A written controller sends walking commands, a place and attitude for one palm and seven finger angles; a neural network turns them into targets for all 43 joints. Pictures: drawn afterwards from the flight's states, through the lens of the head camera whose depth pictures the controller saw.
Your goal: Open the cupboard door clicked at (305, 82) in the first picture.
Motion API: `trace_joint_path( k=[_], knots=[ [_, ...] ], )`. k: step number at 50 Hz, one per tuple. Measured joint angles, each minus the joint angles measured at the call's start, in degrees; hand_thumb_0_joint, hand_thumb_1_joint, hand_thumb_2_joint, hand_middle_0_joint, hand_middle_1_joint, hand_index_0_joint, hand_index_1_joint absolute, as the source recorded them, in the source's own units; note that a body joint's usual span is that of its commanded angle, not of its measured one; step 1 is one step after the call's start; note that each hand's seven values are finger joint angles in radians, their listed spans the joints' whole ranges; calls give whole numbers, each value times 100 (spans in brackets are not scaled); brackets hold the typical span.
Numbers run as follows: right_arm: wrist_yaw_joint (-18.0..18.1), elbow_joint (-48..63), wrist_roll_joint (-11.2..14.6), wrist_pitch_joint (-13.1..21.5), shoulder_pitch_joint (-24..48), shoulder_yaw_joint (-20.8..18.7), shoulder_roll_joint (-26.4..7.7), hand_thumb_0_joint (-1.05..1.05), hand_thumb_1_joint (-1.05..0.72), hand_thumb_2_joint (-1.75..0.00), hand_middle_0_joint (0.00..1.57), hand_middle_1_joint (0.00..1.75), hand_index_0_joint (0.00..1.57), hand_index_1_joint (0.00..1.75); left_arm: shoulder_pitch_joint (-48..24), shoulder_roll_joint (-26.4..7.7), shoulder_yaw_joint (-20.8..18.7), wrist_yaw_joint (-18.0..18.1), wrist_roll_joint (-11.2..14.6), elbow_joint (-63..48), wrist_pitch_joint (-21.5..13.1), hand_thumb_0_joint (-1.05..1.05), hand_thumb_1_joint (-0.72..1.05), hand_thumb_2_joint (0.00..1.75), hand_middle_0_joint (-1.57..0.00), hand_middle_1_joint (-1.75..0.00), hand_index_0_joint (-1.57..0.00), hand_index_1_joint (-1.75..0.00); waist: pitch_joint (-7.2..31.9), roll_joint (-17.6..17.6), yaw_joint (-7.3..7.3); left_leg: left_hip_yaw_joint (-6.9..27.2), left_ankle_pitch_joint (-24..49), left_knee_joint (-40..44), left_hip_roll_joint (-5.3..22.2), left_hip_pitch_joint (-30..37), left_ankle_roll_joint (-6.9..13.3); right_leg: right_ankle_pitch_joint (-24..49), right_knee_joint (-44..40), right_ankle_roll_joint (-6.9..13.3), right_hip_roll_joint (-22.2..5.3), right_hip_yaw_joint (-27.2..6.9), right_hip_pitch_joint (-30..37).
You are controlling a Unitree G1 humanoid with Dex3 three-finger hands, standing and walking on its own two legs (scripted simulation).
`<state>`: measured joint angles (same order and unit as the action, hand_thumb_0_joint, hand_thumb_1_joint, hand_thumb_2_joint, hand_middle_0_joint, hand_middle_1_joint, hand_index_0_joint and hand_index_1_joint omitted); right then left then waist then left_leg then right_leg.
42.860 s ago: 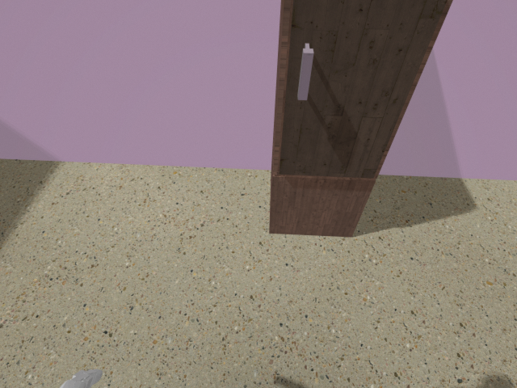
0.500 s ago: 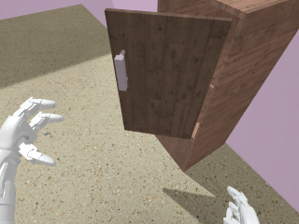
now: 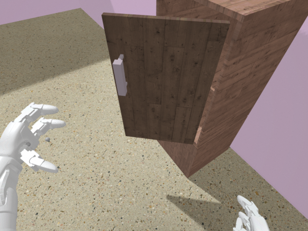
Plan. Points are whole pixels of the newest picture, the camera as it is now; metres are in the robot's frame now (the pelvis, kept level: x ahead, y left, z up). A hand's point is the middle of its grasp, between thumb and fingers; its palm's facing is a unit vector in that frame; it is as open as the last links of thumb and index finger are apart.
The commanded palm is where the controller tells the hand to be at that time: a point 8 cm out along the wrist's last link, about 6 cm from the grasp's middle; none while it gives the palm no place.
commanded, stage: move the hooked fingers beside the handle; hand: left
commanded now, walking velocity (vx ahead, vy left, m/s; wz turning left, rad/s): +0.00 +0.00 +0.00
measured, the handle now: (122, 75) +0.57 +0.15 +0.09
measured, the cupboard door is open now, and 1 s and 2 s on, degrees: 48 48 48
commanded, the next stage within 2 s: none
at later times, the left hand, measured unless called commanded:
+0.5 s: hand (65, 119) +0.35 +0.26 +0.11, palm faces -0.05 -1.00 -0.02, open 14.0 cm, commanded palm +0.33 +0.31 +0.10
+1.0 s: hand (81, 99) +0.43 +0.24 +0.10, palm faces -0.06 -1.00 +0.00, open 14.0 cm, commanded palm +0.42 +0.29 +0.10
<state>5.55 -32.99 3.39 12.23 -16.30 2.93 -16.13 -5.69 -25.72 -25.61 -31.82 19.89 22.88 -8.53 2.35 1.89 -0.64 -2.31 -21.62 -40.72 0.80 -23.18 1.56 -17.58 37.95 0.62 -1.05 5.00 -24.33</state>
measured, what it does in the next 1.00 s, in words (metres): stands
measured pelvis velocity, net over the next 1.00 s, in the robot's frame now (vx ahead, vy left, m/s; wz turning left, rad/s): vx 0.00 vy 0.00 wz -0.03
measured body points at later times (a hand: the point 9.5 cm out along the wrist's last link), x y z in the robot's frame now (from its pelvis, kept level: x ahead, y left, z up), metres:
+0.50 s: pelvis -0.01 -0.01 +0.00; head +0.03 -0.01 +0.44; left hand +0.35 +0.31 +0.11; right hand +0.12 -0.27 -0.09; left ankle -0.01 +0.10 -0.72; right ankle +0.02 -0.12 -0.72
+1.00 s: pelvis +0.00 +0.00 -0.01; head +0.07 +0.01 +0.44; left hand +0.43 +0.30 +0.10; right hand +0.07 -0.27 -0.11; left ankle -0.01 +0.10 -0.72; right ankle +0.02 -0.12 -0.72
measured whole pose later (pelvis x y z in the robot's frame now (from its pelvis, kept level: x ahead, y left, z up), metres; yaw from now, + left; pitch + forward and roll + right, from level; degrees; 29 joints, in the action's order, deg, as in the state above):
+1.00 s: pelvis +0.00 +0.00 -0.01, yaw -2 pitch +11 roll -1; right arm 4.2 -34.9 2.7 4.0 -20.8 2.5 -16.9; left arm -37.8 -31.8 -25.0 -29.0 12.5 57.0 -15.4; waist 3.4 0.4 4.7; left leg -3.3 -22.8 -44.4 1.7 -33.1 1.6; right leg -18.0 41.2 0.7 -0.3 3.9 -34.7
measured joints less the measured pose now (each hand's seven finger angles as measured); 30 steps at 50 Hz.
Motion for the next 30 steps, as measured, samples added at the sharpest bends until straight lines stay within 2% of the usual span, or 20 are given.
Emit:
trace_joint_path(
  k=[7,13,19,25,30],
  knots=[
    [21,7,12,-1,58,32,-6,1,-90,-90,20,30,21,30,-114,-17,10,-46,7,219,3,-1,-50,30,-30,-120,-30,-120,16,22,-23,26,23,-10,4,-33,-23,0,31,24,3,24,-33],
    [102,-89,8,-35,98,40,-43,1,-90,-90,20,30,21,30,-703,-70,93,-39,-106,752,-90,-1,-50,30,-30,-120,-30,-120,-48,-17,-24,90,30,-103,8,-162,-48,-11,109,53,0,87,-134],
    [91,-126,9,-111,41,27,-74,1,-90,-90,20,30,21,30,-1269,-187,168,-54,-196,1271,-158,-1,-50,30,-30,-120,-30,-120,-34,-53,87,76,25,-153,29,-296,-64,-11,167,73,18,71,-282],
    [4,-87,-2,-242,-123,-8,-109,1,-90,-90,20,30,21,30,-1614,-315,62,-2,-289,1732,-208,-1,-50,30,-30,-120,-30,-120,17,-74,227,-2,7,-180,59,-436,-65,-11,221,75,48,-7,-470],
    [-27,-117,-2,-367,-289,-46,-136,1,-90,-90,20,30,21,30,-1877,-369,44,54,-363,2033,-318,-1,-50,30,-30,-120,-30,-120,20,-79,285,-27,-15,-217,68,-549,-57,-19,254,69,57,-35,-593]
  ],
)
